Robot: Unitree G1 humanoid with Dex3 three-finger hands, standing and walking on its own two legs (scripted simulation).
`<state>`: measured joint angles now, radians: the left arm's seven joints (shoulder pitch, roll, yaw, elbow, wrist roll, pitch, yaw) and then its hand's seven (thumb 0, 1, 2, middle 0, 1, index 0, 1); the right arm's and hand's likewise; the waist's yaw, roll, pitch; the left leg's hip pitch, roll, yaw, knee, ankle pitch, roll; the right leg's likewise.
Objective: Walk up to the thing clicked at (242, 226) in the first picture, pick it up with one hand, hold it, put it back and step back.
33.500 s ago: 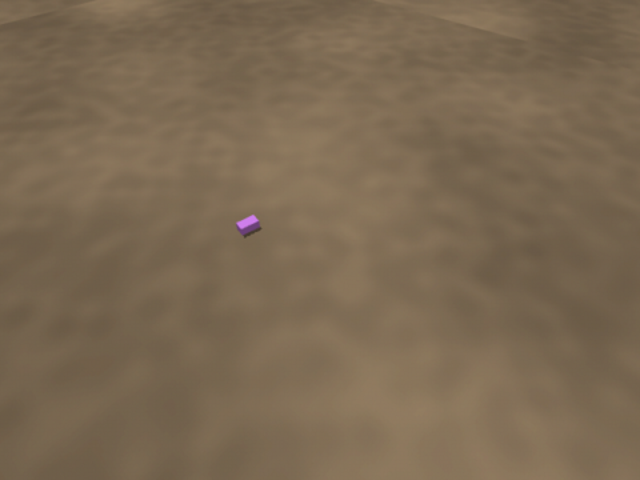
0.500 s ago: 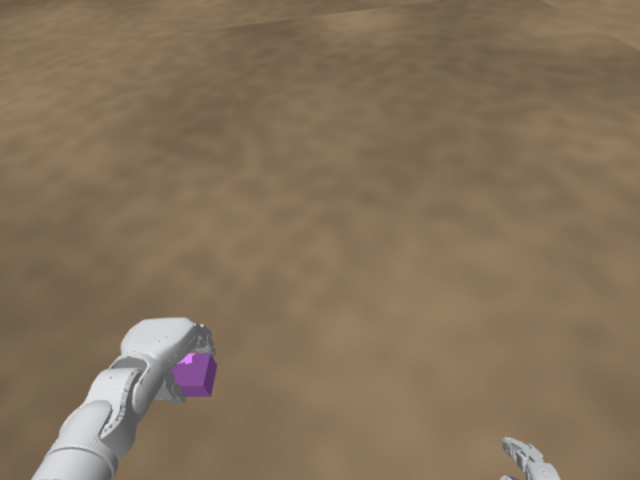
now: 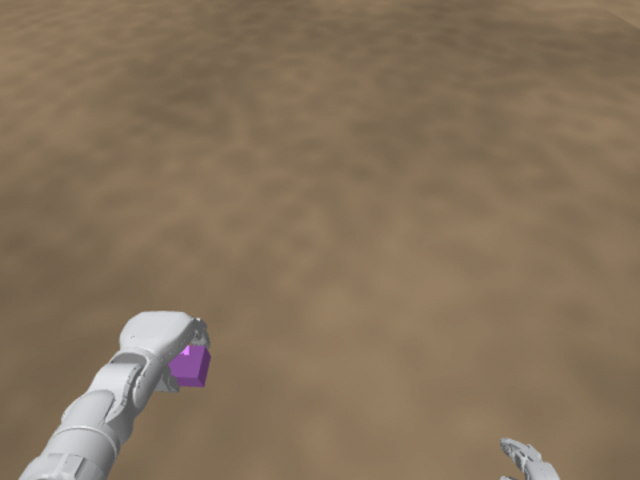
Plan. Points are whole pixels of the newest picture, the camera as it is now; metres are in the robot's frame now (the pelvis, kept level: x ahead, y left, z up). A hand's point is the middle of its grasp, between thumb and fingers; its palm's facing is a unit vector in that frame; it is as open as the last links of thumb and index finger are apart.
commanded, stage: crouch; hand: left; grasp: from above
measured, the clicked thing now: (175, 365) +0.32 +0.23 -0.10
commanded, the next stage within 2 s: lower in 1.68 s
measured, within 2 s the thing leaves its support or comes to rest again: neither
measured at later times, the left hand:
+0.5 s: hand (209, 376) +0.38 +0.23 -0.31, palm faces -0.42 +0.06 -0.91, open 7.8 cm
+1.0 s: hand (227, 388) +0.42 +0.24 -0.49, palm faces -0.44 +0.02 -0.90, open 7.7 cm
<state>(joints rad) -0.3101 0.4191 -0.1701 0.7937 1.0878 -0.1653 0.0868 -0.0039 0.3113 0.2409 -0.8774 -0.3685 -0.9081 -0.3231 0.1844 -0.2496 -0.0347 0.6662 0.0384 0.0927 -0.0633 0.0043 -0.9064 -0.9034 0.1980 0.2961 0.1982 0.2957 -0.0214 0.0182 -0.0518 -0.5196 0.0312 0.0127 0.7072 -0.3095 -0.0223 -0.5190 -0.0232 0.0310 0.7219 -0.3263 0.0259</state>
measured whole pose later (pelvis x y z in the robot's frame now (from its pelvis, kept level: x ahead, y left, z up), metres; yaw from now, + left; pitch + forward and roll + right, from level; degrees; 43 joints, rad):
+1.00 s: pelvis -0.06 +0.01 -0.33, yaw -3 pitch +38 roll -6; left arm -0.93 0.61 0.03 1.32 1.27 -0.17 0.35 0.00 0.33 0.23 -0.89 -0.31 -0.92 -0.27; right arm 0.15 -0.24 -0.02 0.74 -0.11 -0.05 0.09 0.00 -0.91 -0.90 0.20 0.30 0.20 0.29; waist -0.21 0.01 -0.13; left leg -2.10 0.02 -0.11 2.12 -0.68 -0.02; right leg -2.04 0.01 -0.01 2.06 -0.69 0.06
